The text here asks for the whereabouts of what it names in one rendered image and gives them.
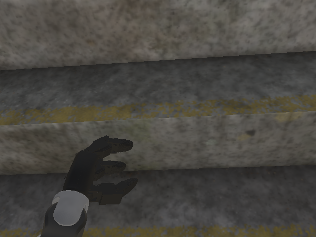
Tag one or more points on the robot left hand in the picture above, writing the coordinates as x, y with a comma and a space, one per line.
88, 166

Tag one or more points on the left robot forearm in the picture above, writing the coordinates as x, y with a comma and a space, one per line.
67, 215

